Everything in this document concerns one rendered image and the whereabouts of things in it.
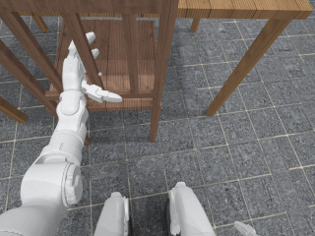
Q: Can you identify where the left robot upper arm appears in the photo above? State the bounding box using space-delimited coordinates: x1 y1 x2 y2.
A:
0 161 83 236

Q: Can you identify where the chair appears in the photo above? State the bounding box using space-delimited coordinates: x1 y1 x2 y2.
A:
0 0 179 146

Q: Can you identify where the robot right hand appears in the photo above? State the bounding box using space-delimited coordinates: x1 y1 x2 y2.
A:
233 221 260 236

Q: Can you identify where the robot left hand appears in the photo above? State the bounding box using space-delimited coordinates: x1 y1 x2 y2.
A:
62 31 122 103

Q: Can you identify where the right robot shin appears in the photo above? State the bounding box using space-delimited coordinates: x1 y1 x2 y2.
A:
169 182 186 235

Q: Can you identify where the robot left forearm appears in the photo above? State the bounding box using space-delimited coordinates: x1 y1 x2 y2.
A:
20 90 89 202

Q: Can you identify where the right robot thigh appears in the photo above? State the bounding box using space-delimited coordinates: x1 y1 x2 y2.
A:
169 186 216 236

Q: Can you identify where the table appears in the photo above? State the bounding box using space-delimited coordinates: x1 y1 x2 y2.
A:
0 0 313 123

